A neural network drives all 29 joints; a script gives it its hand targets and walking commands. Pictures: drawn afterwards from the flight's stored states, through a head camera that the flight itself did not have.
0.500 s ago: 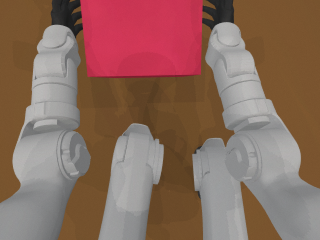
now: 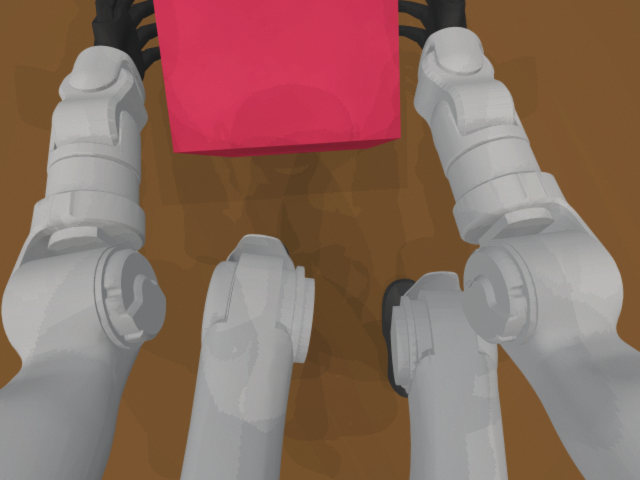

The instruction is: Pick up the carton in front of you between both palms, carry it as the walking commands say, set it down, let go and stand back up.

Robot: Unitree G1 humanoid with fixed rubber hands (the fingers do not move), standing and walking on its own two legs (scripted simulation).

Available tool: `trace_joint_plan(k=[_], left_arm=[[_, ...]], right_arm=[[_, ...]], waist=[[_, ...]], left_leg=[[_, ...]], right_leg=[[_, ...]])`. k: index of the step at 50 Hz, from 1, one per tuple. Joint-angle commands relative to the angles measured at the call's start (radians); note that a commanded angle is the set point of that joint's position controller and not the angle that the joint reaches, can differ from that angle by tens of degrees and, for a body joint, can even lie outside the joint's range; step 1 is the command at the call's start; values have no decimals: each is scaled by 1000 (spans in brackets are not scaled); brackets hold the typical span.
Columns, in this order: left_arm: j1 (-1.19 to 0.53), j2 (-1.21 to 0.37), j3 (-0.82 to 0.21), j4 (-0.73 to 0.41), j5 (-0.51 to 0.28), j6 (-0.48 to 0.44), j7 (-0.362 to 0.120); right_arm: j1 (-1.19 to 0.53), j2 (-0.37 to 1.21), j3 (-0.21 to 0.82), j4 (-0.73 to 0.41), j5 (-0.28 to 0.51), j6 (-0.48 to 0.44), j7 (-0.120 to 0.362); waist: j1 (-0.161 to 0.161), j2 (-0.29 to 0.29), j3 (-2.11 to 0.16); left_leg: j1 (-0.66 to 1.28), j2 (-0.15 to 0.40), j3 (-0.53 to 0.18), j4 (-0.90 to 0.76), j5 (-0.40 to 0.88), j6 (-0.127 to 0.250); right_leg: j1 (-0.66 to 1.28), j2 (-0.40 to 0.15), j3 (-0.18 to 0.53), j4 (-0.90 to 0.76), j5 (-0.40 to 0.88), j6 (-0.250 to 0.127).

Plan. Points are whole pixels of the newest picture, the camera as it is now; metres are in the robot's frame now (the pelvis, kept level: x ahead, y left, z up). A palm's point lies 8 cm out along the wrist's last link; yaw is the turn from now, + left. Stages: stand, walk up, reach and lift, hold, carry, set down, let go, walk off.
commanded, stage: set down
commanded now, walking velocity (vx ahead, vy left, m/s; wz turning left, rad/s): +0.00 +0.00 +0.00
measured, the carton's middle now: (288, 63) +0.51 +0.15 -0.26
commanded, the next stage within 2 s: let go in 1.76 s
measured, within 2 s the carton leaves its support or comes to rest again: neither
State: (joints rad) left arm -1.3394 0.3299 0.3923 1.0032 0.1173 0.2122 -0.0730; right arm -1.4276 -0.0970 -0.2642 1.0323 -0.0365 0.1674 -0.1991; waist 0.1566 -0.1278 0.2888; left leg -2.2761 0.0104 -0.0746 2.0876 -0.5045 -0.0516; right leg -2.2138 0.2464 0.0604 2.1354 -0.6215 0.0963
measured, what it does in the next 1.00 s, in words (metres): stands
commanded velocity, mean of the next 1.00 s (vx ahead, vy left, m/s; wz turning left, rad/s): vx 0.00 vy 0.00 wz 0.00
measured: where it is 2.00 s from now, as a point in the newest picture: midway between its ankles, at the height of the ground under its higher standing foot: (333, 338)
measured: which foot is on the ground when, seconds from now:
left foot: down 0.00-1.00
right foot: down 0.00-1.00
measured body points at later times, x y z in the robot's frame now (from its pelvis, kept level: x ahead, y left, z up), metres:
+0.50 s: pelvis -0.01 +0.00 -0.01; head +0.35 +0.07 +0.24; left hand +0.48 +0.31 -0.20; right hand +0.56 +0.00 -0.19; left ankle +0.12 +0.14 -0.36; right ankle +0.10 -0.12 -0.36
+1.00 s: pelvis -0.01 +0.01 +0.02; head +0.33 +0.10 +0.30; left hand +0.48 +0.37 -0.11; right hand +0.57 +0.00 -0.11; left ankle +0.12 +0.14 -0.36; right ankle +0.10 -0.11 -0.36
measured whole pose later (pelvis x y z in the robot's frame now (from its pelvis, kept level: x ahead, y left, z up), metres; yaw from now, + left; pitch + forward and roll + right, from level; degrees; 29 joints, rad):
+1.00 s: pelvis -0.01 +0.01 +0.02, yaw +2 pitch +36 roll -4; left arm -1.32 0.46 0.26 0.97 -0.14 0.13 -0.04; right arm -1.34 -0.19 -0.15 0.84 0.08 0.21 -0.21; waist 0.14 -0.07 0.30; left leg -2.18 -0.01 -0.06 2.03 -0.47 -0.01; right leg -2.07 0.12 0.02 2.07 -0.64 0.08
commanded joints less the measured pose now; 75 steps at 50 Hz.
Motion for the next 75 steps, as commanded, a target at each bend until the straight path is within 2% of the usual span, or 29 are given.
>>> trace_joint_plan(k=[1,13,19,21,23,24,25,28,32,38,42,44,49,52,57,66,70,75], left_arm=[[-536,-630,-243,-86,-75,-50,-213],[-470,-510,-163,28,-22,-49,-200],[-445,-383,-120,81,-25,-75,-171],[-396,-221,-63,109,-22,-102,-134],[-295,103,31,148,-17,-151,-51],[-262,254,43,150,-37,-175,-4],[-267,311,37,152,-66,-193,26],[-301,338,-11,165,-170,-228,48],[-317,345,-79,129,-261,-242,28],[-305,393,-120,19,-327,-215,16],[-254,381,-122,-68,-315,-169,30],[-234,360,-122,-125,-293,-135,38],[-189,282,-115,-142,-237,-82,37],[-177,244,-105,-146,-208,-80,29],[-143,225,-82,-145,-182,-82,17],[-59,267,-27,-229,-169,-58,-1],[-22,273,-17,-282,-176,-41,-17],[9,253,-23,-303,-178,-31,-34]], right_arm=[[-490,764,257,-62,56,-28,230],[-427,598,169,38,1,-32,236],[-422,464,163,42,6,-44,212],[-392,309,151,30,16,-53,178],[-314,-6,112,25,26,-70,101],[-275,-145,116,26,46,-77,63],[-271,-184,134,28,71,-78,42],[-298,-190,190,-2,149,-82,31],[-331,-175,245,-106,202,-88,38],[-295,-211,237,-260,195,-63,5],[-240,-198,191,-345,169,-26,-16],[-219,-191,162,-377,152,-2,-23],[-134,-179,73,-282,97,39,-13],[-104,-163,35,-237,67,31,1],[-79,-146,14,-227,39,21,12],[-43,-111,61,-384,48,47,10],[-1,-100,69,-448,42,69,10],[57,-93,55,-469,28,79,18]], waist=[[130,-45,-968],[106,-56,-771],[108,-50,-762],[112,-38,-775],[119,-7,-793],[122,10,-805],[122,22,-823],[117,27,-891],[109,9,-975],[98,36,-1238],[89,87,-1374],[81,116,-1405],[33,177,-1182],[10,190,-1138],[3,182,-1176],[49,106,-1380],[41,94,-1422],[15,122,-1396]], left_leg=[[534,-56,115,-130,366,63],[448,-45,97,-132,229,82],[452,-34,98,-125,205,75],[473,-25,103,-122,207,64],[506,-9,106,-118,223,49],[530,1,104,-123,229,44],[552,7,102,-125,240,41],[599,17,97,-110,309,44],[643,23,85,-91,401,47],[873,10,102,-98,500,36],[1071,-8,120,-141,497,27],[1112,-20,136,-178,461,20],[980,-30,133,-290,289,7],[936,-30,125,-334,279,2],[938,-36,125,-406,299,-1],[1064,-51,160,-530,429,9],[1136,-59,165,-592,486,11],[1236,-64,152,-682,522,8]], right_leg=[[264,-3,-118,-161,220,-56],[180,-17,-118,-159,99,-64],[229,-37,-115,-148,87,-49],[266,-51,-118,-142,87,-38],[307,-77,-120,-138,94,-21],[322,-87,-118,-139,95,-16],[333,-94,-116,-138,99,-13],[377,-109,-107,-122,158,-10],[424,-122,-110,-103,232,-8],[516,-117,-161,-100,248,-11],[486,-94,-207,-144,178,-19],[487,-82,-219,-182,139,-31],[386,-78,-213,-276,31,-54],[363,-80,-204,-323,46,-52],[400,-83,-191,-406,73,-43],[619,-77,-183,-554,166,-26],[695,-78,-178,-624,210,-23],[717,-86,-171,-723,229,-23]])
